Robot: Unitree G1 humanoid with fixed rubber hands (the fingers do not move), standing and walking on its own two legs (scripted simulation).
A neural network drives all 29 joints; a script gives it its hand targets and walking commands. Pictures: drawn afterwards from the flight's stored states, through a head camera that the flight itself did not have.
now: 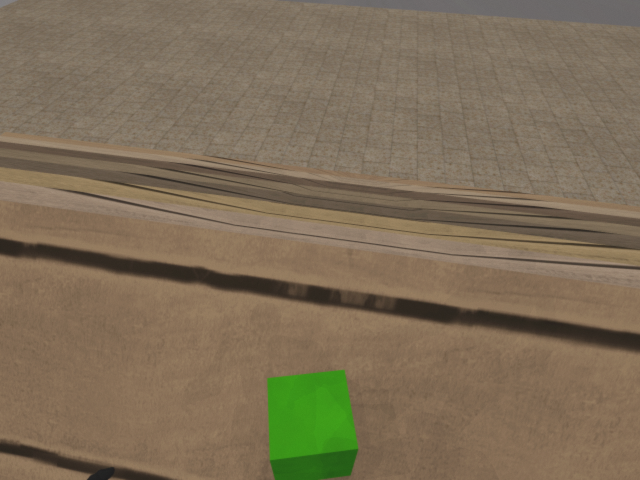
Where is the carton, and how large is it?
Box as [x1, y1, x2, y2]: [267, 370, 357, 479]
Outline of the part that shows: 344,370 267,378 270,462 275,479 320,479 350,474 357,451 357,444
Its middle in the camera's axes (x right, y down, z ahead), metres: -0.03 +0.51 +1.07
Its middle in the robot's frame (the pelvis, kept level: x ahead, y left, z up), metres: +0.42 +0.04 -0.66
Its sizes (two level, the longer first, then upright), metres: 0.210 0.200 0.250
